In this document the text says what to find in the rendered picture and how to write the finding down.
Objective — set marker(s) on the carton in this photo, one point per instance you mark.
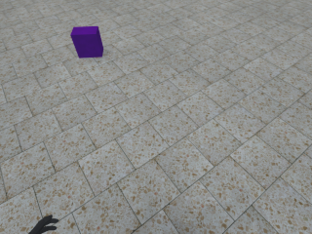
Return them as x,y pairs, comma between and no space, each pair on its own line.
87,41

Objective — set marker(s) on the robot left hand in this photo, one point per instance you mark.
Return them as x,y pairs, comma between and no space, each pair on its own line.
41,227

